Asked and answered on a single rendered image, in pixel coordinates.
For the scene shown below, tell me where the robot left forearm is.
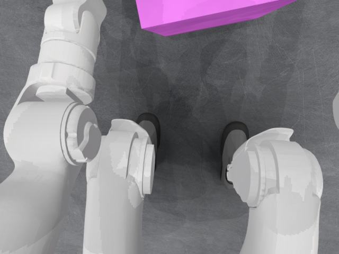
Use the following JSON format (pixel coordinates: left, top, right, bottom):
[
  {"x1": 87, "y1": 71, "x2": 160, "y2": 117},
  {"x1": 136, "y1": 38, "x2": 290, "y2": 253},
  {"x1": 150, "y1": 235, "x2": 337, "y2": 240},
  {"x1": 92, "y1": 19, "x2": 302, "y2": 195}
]
[{"x1": 3, "y1": 0, "x2": 107, "y2": 147}]

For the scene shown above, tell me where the carton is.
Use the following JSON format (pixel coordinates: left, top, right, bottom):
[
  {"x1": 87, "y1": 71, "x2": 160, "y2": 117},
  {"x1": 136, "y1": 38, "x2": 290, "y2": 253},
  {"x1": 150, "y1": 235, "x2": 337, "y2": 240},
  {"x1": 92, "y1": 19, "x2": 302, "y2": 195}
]
[{"x1": 136, "y1": 0, "x2": 297, "y2": 37}]

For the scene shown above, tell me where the left robot upper arm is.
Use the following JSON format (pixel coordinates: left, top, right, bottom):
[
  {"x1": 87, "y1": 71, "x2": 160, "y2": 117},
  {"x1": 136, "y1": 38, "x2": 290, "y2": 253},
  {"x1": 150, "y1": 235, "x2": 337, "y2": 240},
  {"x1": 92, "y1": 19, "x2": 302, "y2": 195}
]
[{"x1": 0, "y1": 102, "x2": 102, "y2": 254}]

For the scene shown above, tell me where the right robot thigh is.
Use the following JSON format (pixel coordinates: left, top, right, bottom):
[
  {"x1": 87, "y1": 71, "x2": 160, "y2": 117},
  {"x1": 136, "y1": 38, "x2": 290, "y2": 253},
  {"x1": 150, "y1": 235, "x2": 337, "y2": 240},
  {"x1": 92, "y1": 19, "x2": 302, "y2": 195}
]
[{"x1": 238, "y1": 140, "x2": 321, "y2": 254}]

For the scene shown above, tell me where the robot right foot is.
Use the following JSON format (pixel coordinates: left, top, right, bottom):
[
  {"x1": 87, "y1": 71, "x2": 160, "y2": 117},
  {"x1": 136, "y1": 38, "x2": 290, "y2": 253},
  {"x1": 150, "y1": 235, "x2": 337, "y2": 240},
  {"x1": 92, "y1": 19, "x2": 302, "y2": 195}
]
[{"x1": 220, "y1": 121, "x2": 249, "y2": 190}]

